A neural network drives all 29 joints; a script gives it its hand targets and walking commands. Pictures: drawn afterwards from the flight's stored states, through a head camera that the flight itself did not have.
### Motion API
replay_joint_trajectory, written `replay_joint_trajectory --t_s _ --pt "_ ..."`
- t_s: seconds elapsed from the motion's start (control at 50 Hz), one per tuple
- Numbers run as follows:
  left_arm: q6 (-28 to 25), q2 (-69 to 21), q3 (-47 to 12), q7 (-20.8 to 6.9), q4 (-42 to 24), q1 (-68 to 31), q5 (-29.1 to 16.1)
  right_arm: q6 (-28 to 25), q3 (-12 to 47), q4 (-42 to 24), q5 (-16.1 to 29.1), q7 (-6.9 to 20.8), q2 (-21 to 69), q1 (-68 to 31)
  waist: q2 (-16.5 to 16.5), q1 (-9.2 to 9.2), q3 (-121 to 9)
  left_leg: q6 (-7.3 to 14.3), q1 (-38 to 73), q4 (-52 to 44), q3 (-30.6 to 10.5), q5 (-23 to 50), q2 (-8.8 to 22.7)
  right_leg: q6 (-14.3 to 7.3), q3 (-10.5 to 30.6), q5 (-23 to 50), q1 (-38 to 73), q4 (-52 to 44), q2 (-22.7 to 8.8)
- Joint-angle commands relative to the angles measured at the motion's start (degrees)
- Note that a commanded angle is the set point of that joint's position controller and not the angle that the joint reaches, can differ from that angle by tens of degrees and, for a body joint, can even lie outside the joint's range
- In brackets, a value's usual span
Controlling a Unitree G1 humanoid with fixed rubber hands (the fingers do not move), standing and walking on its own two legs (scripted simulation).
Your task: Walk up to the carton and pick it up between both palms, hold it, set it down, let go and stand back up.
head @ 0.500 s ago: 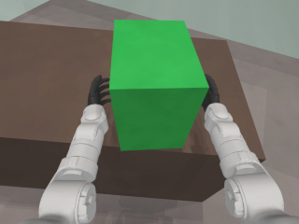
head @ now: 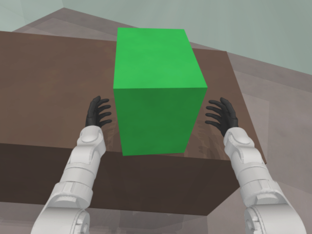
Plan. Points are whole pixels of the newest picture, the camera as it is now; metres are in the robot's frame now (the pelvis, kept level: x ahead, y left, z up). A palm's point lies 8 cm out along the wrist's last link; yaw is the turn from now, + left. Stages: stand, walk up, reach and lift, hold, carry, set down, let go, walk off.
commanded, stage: set down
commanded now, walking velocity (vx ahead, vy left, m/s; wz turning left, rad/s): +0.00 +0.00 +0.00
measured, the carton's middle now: (152, 93) +0.50 +0.06 +0.08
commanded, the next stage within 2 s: none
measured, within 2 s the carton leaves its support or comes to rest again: neither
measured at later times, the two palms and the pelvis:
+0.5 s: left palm (93, 143) +0.33 +0.19 +0.05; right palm (237, 147) +0.35 -0.18 +0.06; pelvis +0.01 -0.01 +0.01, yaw +1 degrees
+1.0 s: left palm (80, 166) +0.26 +0.21 +0.04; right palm (233, 169) +0.29 -0.16 +0.05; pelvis +0.03 -0.01 +0.01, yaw +0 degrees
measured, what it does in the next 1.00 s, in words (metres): stands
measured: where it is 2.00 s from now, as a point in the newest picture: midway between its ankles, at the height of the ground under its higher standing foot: outside the picture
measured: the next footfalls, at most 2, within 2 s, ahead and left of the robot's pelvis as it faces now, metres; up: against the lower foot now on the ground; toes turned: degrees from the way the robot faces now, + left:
none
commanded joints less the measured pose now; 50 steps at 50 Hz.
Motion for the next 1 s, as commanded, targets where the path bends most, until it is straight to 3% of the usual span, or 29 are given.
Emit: replay_joint_trajectory --t_s 0.0,0.06,0.1,0.16,0.18,0.2,0.24,0.26,0.28,0.3,0.34,0.36,0.42,0.44,0.46,0.52,0.56,0.6,0.64,0.7,0.72,0.74,0.76,0.78,0.86,0.88,0.9,0.92,0.98 --pt "-3.95 3.78 -2.11 -1.21 -18.17 -18.18 1.28 -4.83 -1.11 -15.12 0.15 0.04 -7.87 -19.18 1.11 0.55 -31.29 4.51 11.03 -2.67 2.94 6.7 -4.16 3.17 4.48 4.47 22.77 -6.63 -1.02" --pt "-4.72 7.61 -0.72 -0.9 -15.38 -30.22 -0.18 -5.5 -2.85 -17.0 0.1 0.26 -10.55 -29.68 1.6 -0.13 -31.73 4.59 7.04 -3.2 3.53 0.21 -3.94 4.23 3.89 -3.44 18.15 -5.52 -1.2" --pt "-4.15 4.23 -2.91 -0.91 -20.59 -14.13 0.94 -6.14 -1.98 -18.09 -0.03 -0.17 -10.03 -14.45 0.72 -2.45 -30.14 4.32 13.14 -3.61 1.93 5.73 -3.87 3.42 2.52 3.52 21.75 -6.48 -0.42" --pt "-2.33 5.58 -2.93 -1.84 -23.21 -15.26 1.38 -6.82 -0.47 -23.66 0.75 -1.05 -10.55 -18.1 1.65 -0.02 -28.26 4.69 13.52 -4.08 2.36 5.44 -3.22 3.85 2.92 3.84 20.47 -6.45 -0.62" --pt "-2.3 4.02 -3.75 -1.49 -23.1 -18.17 1.62 -6.31 -1.98 -19.77 0.1 -0.29 -11.22 -18.73 2.49 -2.14 -26.96 4.32 12.86 -4.61 1.58 5.68 -3.24 3.83 2.64 4.06 20.01 -6.76 -0.51" --pt "-0.81 3.36 -1.94 -2.55 -26.61 1.94 4.02 -6.78 2.76 -21.66 2.73 -0.82 -8.99 1.17 0.87 -2.43 -24.77 4.16 19.45 -4.48 1.25 14.39 -3.9 3.95 4.32 13.4 26.82 -8.03 -1.05" --pt "-0.16 3.3 -2.66 -3.11 -31.45 -3.69 1.76 -6.9 0.46 -27.42 1.85 -1.25 -10.14 -6.14 0.7 -2.67 -23.52 4.56 15.47 -6.29 0.71 11.16 -3.84 4.81 4.56 11.15 25.41 -7.96 -1.71" --pt "-1.3 6.56 -0.7 -2.98 -25.62 -19.06 2.26 -6.33 -0.55 -24.96 0.85 -1.29 -8.91 -16.36 1.65 -0.86 -21.32 5.25 10.95 -5.98 2.22 3.57 -3.96 4.71 4.25 1.14 20.07 -7.3 -1.66" --pt "-1.27 4.61 -1.55 -3.3 -27.62 -1.22 3.1 -6.6 1.72 -25.93 1.62 -1.4 -6.82 -2.93 -0.41 -1.76 -22.72 4.61 14.38 -5.95 1.69 9.84 -4.24 4.6 5.58 7.08 25.58 -8.63 -2.72" --pt "-2.17 8.38 -1.1 -2.16 -31.91 -14.63 2.67 -6.66 -1.12 -28.87 1.13 -1.22 -9.41 -14.51 3.56 -0.18 -25.21 5.13 13.77 -6.21 1.98 3.95 -4.0 4.34 4.48 -0.02 22.03 -7.88 -1.98" --pt "-3.23 6.14 -2.93 -1.16 -31.74 -17.23 0.05 -6.91 -0.72 -30.83 1.76 -0.67 -8.32 -14.62 2.89 -0.97 -23.8 4.83 12.21 -6.86 1.98 0.05 -3.62 3.8 3.78 -5.01 19.81 -7.66 -2.26" --pt "-2.85 5.94 -2.34 -1.79 -33.02 -2.41 0.83 -7.32 2.29 -32.85 2.96 -1.11 -7.58 -0.37 -0.48 -0.19 -22.17 4.64 15.23 -5.31 2.13 8.06 -3.33 4.24 5.5 3.43 24.2 -8.92 -3.13" --pt "-1.74 6.33 -2.4 -1.95 -31.15 -14.0 -0.56 -5.54 1.21 -31.3 2.67 -1.04 -7.57 -12.11 1.64 -0.33 -24.59 4.78 13.24 -5.28 1.9 3.96 -3.86 4.29 6.13 -0.03 20.69 -7.53 -3.18" --pt "-1.8 3.38 -4.08 -2.58 -40.13 5.21 1.31 -6.33 1.65 -32.39 2.9 -0.59 -7.38 7.41 2.91 -1.48 -23.77 4.44 20.35 -6.06 0.04 12.26 -2.94 3.67 5.49 10.84 24.89 -8.36 -2.84" --pt "-1.32 5.81 -3.41 -3.11 -39.18 -1.35 0.92 -6.13 0.61 -33.81 2.44 -0.99 -8.38 1.24 4.85 -1.86 -26.42 4.19 19.69 -6.19 0.42 10.31 -3.36 4.0 3.71 12.87 23.7 -6.89 -1.97" --pt "-0.09 6.79 -1.42 -3.89 -30.22 -4.58 1.41 -6.07 1.69 -35.85 2.2 -1.99 -6.67 -0.45 1.45 -0.24 -18.92 5.61 13.16 -5.88 1.69 2.7 -3.38 4.5 6.85 -0.36 21.0 -9.61 -3.28" --pt "1.86 3.69 -3.02 -4.07 -42.7 13.06 1.8 -6.43 2.68 -39.01 4.14 -1.78 -8.28 15.03 1.81 -3.08 -20.11 4.71 20.59 -6.73 -0.22 14.55 -3.6 4.54 5.26 17.08 26.1 -9.0 -2.93" --pt "1.13 5.35 -0.87 -5.47 -37.55 5.03 3.04 -6.45 4.09 -39.92 1.88 -3.21 -6.07 7.43 0.21 -2.46 -18.94 5.1 18.28 -7.48 0.84 8.55 -4.22 5.94 5.3 12.25 23.04 -9.11 -3.11" --pt "0.9 4.36 -1.53 -6.17 -41.4 16.66 2.6 -7.49 4.42 -43.01 2.15 -3.49 -7.29 16.66 -0.33 -2.71 -17.33 4.65 19.97 -8.38 0.09 12.13 -3.91 6.49 4.84 20.41 24.87 -9.62 -3.52" --pt "-0.63 6.21 1.17 -6.21 -40.32 16.88 2.69 -7.81 6.4 -42.92 0.81 -4.75 -5.18 15.55 -1.4 -0.82 -14.4 4.2 19.28 -8.06 1.46 9.6 -4.93 7.13 6.82 16.78 24.17 -10.87 -5.28" --pt "-1.93 8.53 2.23 -5.59 -37.37 5.6 3.22 -8.07 5.85 -43.73 1.08 -5.04 -4.65 7.41 0.31 1.6 -15.03 4.34 17.98 -6.72 2.64 4.5 -4.57 7.23 7.4 5.5 20.27 -11.26 -5.39" --pt "-1.3 4.67 0.11 -5.61 -39.07 17.26 3.47 -7.69 7.11 -42.0 1.74 -4.4 -3.47 16.61 -0.06 0.9 -12.43 3.65 20.5 -7.47 1.63 8.23 -4.61 5.6 6.69 7.23 22.41 -12.38 -4.97" --pt "-1.5 5.45 -1.97 -4.95 -38.66 6.83 1.21 -7.22 5.35 -43.85 0.72 -4.17 -4.74 8.31 -0.73 0.78 -11.79 4.34 19.27 -7.51 2.09 4.87 -4.0 4.82 4.97 0.31 17.81 -12.3 -3.68" --pt "-0.9 4.18 -1.56 -5.17 -42.36 20.95 2.18 -7.28 6.12 -42.27 1.26 -3.81 -3.2 21.13 -0.65 -0.75 -11.33 3.4 22.04 -7.1 2.19 9.44 -4.32 4.63 6.09 4.42 20.96 -12.98 -4.23" --pt "-2.16 6.4 -3.44 -5.25 -46.44 17.63 1.0 -8.43 4.4 -46.18 -0.09 -4.47 -3.72 18.57 -0.82 -1.68 -14.34 3.48 22.71 -6.69 2.62 9.36 -4.47 5.36 4.76 9.14 20.9 -11.75 -3.72" --pt "-2.68 7.27 -2.17 -4.23 -44.89 8.63 0.88 -8.35 4.54 -47.48 0.51 -4.17 -5.83 9.35 0.8 1.08 -13.87 3.75 19.82 -6.75 2.63 4.98 -4.23 5.01 5.18 2.19 16.38 -11.32 -3.81" --pt "-2.29 4.65 -3.18 -4.9 -44.65 24.14 0.8 -8.71 4.63 -47.63 0.09 -4.43 -4.19 24.32 -0.88 -0.76 -11.05 3.33 21.97 -7.89 2.41 8.64 -4.28 4.91 5.57 8.39 20.2 -13.47 -4.3" --pt "-2.15 5.92 -3.33 -4.5 -48.04 20.9 0.08 -8.8 5.16 -48.67 0.72 -4.2 -5.57 20.88 1.61 0.83 -13.01 3.41 23.19 -7.29 2.59 8.58 -4.38 4.99 5.18 7.31 19.67 -12.64 -3.85" --pt "-1.03 3.51 -5.57 -4.78 -51.25 27.82 1.61 -8.4 4.69 -47.46 1.81 -3.86 -4.6 29.47 1.26 -1.31 -9.86 2.58 27.51 -6.76 2.62 9.68 -4.11 3.6 3.5 6.07 17.91 -13.28 -2.52"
